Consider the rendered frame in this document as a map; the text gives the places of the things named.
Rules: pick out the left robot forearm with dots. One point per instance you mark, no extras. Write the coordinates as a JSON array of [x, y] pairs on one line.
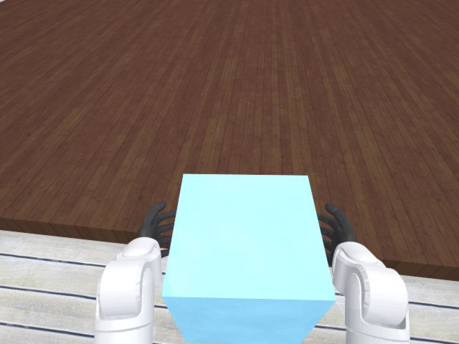
[[124, 309]]

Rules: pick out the carton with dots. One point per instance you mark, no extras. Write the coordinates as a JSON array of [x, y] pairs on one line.
[[247, 264]]

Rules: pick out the right robot hand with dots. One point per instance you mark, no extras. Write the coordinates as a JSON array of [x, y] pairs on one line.
[[342, 231]]

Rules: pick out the right robot forearm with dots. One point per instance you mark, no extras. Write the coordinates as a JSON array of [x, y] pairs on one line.
[[376, 299]]

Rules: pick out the left robot hand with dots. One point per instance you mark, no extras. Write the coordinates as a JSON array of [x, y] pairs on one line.
[[150, 226]]

